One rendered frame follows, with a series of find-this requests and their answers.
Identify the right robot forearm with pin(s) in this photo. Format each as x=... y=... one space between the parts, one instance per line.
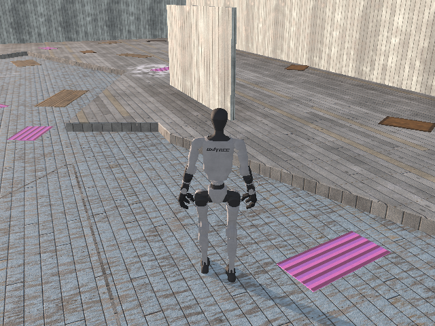
x=249 y=183

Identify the robot right upper arm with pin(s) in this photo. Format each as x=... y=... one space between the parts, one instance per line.
x=239 y=144

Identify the robot left upper arm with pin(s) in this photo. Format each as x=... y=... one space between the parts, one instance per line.
x=197 y=143

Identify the left robot hand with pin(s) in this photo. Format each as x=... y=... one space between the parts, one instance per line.
x=182 y=198

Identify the left robot forearm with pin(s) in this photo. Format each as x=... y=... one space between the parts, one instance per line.
x=186 y=182

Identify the right robot thigh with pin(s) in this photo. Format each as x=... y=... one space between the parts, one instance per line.
x=232 y=206

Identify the robot left shin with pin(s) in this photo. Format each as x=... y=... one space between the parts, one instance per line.
x=203 y=244

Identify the right robot hand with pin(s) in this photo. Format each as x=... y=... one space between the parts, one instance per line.
x=251 y=198

